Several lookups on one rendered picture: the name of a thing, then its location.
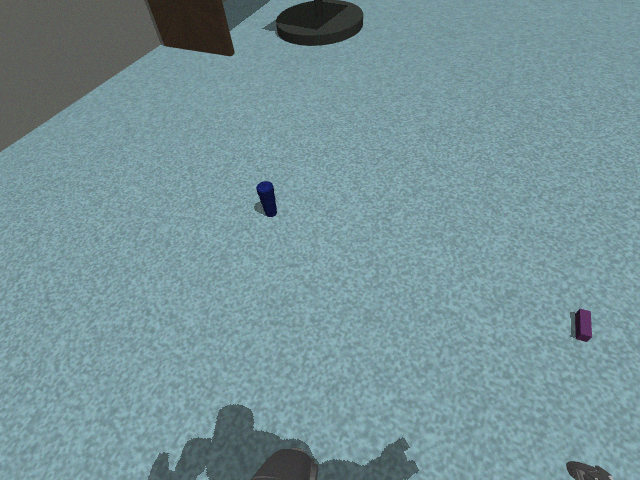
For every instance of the right robot hand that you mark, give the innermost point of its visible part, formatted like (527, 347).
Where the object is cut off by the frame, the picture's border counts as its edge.
(580, 471)

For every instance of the office chair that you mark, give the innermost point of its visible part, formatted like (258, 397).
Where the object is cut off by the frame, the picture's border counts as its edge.
(319, 22)

